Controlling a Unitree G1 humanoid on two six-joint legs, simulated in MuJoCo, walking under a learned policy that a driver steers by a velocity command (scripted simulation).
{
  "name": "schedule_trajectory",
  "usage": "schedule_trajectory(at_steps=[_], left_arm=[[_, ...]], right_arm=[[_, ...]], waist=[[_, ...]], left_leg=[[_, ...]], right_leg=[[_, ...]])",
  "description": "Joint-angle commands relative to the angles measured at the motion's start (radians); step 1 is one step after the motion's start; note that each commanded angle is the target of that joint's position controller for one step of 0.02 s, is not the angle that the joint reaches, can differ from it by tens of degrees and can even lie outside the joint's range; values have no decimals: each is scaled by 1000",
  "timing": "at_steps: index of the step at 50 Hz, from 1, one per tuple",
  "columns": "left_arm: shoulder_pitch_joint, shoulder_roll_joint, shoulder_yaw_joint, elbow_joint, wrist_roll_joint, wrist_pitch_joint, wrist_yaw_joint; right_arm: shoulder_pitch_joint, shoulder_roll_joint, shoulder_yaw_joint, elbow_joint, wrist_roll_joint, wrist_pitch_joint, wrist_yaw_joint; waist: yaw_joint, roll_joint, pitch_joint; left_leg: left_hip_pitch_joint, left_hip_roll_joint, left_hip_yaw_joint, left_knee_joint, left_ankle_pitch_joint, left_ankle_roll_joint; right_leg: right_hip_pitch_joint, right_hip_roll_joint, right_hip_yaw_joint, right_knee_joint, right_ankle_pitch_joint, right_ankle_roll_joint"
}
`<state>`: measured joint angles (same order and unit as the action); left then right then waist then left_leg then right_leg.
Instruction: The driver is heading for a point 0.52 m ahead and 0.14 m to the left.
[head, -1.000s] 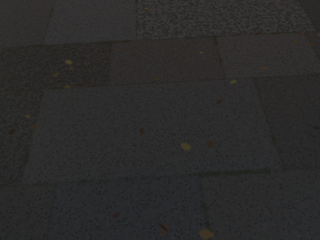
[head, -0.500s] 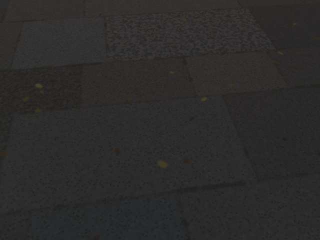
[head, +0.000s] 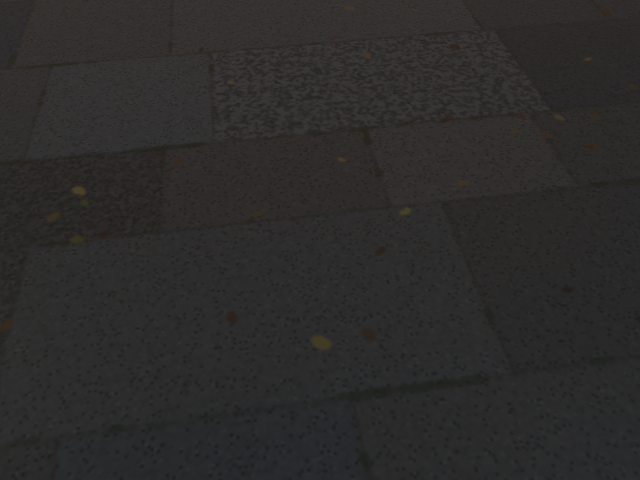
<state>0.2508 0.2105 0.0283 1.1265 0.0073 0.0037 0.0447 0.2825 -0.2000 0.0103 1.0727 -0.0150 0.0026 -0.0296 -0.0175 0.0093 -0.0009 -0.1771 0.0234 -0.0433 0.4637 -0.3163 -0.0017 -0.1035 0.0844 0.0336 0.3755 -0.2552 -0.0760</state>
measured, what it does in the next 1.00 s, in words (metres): walks ahead: left foot, then right foot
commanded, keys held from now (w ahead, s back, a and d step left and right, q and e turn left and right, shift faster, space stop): w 0.72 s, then no key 0.28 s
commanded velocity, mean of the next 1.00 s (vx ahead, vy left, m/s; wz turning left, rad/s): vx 0.36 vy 0.00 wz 0.00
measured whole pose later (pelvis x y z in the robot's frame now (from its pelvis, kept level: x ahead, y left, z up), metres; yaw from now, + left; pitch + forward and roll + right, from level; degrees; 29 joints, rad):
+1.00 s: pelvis +0.42 +0.04 +0.00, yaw +1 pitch +0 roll +0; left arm 0.28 0.18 0.02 1.06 0.02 -0.09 0.01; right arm 0.21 -0.19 -0.02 0.97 -0.03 -0.04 -0.02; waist 0.00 0.02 0.08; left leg -0.49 0.03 -0.03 0.99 -0.33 0.03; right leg -0.20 0.08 -0.11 0.33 -0.14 -0.12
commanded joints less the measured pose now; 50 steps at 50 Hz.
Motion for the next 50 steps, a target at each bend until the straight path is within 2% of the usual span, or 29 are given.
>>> schedule_trajectory(at_steps=[1,3,5,9,11,12,13,14,15,16,17,18,19,22,24,26,29,33,35,37,38,39,40,41,42,44,45,47,50], left_arm=[[161,170,45,16,6,8,-5],[176,151,44,16,21,-14,-10],[150,150,45,2,17,-39,-13],[129,155,49,-28,13,-70,-25],[108,172,55,-31,12,-66,-25],[96,164,53,-37,8,-64,-25],[110,126,42,-45,15,-68,-25],[89,47,18,-80,11,-75,-32],[74,69,24,-107,29,-74,-36],[31,128,36,-121,52,-66,-45],[23,109,32,-118,42,-66,-59],[36,86,27,-110,30,-68,-66],[36,81,29,-107,32,-67,-69],[3,65,30,-115,37,-50,-71],[-83,59,27,-158,45,-45,-74],[-166,50,24,-201,41,-45,-77],[-246,28,11,-247,32,-50,-80],[-306,40,7,-283,25,-59,-72],[-247,59,18,-270,23,-59,-69],[18,97,42,-180,19,-73,-48],[175,150,59,-138,42,-83,-34],[241,252,80,-132,66,-84,-31],[204,235,80,-131,15,-74,-44],[72,178,65,-152,-2,-76,-45],[11,98,43,-159,-7,-83,-45],[-6,23,16,-141,-1,-92,-35],[10,14,9,-129,3,-96,-33],[31,47,7,-115,7,-109,-33],[31,85,4,-110,10,-108,-33]], right_arm=[[-94,-71,-14,-85,-18,-17,9],[-116,-75,-21,-115,-17,-39,18],[-102,-89,-28,-125,-16,-60,29],[-126,-84,-31,-158,7,-72,42],[-54,-82,-35,-141,2,-67,41],[31,-81,-40,-111,1,-67,37],[146,-106,-55,-69,3,-73,31],[278,-210,-80,-47,-13,-83,19],[344,-263,-91,-21,2,-71,23],[237,-206,-80,-43,1,-66,28],[127,-160,-69,-82,-1,-70,35],[79,-133,-63,-98,0,-76,38],[79,-112,-56,-99,4,-86,34],[165,-99,-49,-63,4,-104,28],[213,-77,-38,-40,9,-112,25],[228,-76,-33,-33,10,-116,24],[241,-78,-28,-25,12,-125,22],[264,-88,-28,-1,10,-125,10],[227,-109,-37,-9,4,-120,2],[200,-123,-42,-12,4,-112,1],[202,-105,-35,-32,15,-114,2],[338,10,-16,-47,45,-109,8],[384,-57,-40,-20,38,-99,-3],[295,-63,-43,-40,22,-93,-7],[213,-56,-39,-60,1,-94,-3],[159,-43,-43,-74,-18,-71,9],[170,-23,-40,-68,-18,-57,15],[184,1,-34,-60,-13,-37,18],[123,-5,-27,-66,-10,-20,9]], waist=[[79,-146,176],[70,-118,191],[39,-82,147],[25,-108,93],[-23,-101,99],[-61,-75,82],[-89,-15,32],[-140,230,-18],[-124,331,-24],[-66,191,57],[-23,114,111],[4,81,113],[13,68,107],[15,57,87],[4,55,116],[-1,58,135],[-4,57,128],[-9,65,139],[25,78,95],[133,64,-50],[181,34,-155],[101,-182,-303],[84,-111,-377],[39,-27,-212],[30,-9,-104],[-10,-15,-17],[-23,-24,-18],[-50,-32,-34],[-56,-69,-35]], left_leg=[[-281,-29,76,219,-150,38],[-412,22,23,378,-152,56],[-443,48,9,385,-113,62],[-282,22,64,222,-59,65],[-99,-10,108,81,35,67],[53,-48,136,11,70,64],[218,-47,92,-28,31,66],[334,202,-259,-234,-226,117],[343,352,-584,-364,-451,183],[236,338,-546,-341,-509,198],[152,288,-453,-340,-421,187],[118,244,-363,-357,-303,171],[115,215,-294,-364,-170,162],[145,179,-173,-350,104,172],[125,174,-137,-362,172,184],[111,161,-102,-362,285,192],[95,144,-40,-340,512,191],[173,172,-19,-311,685,186],[229,173,15,-204,928,165],[230,145,45,115,1099,124],[68,109,55,363,840,103],[-248,-64,102,779,-31,58],[-323,-119,-20,936,-217,65],[-357,-45,-45,926,-122,66],[-353,-17,-27,878,-87,65],[-282,26,-24,751,-57,55],[-230,23,-17,702,-44,48],[-175,7,4,619,-22,32],[-160,2,39,426,35,22]], right_leg=[[-64,-305,395,-281,-533,-164],[-7,-367,449,-304,-398,-212],[58,-351,385,-276,-238,-202],[-7,-293,260,-223,-88,-167],[-124,-269,207,-162,-42,-134],[-210,-237,172,-83,-1,-113],[-287,-169,111,56,42,-77],[-424,-43,-34,392,-57,-17],[-594,17,-65,595,-286,-12],[-631,-70,0,703,-241,-35],[-626,-112,9,710,-135,-37],[-592,-135,2,681,-66,-26],[-571,-145,-13,658,-18,-10],[-592,-143,-53,648,74,24],[-628,-146,-65,599,133,48],[-637,-134,-88,511,191,61],[-554,-111,-123,374,265,50],[-488,-92,-155,262,225,9],[-375,-50,-165,219,125,-31],[-84,-4,-163,124,173,-69],[165,-140,-28,116,247,-101],[461,-473,415,124,560,-241],[441,-512,611,14,698,-316],[280,-472,427,-11,698,-288],[137,-425,308,-47,717,-254],[-32,-340,145,-108,755,-187],[-71,-321,100,-117,803,-168],[-99,-298,37,-113,935,-164],[-97,-260,-34,-103,958,-133]])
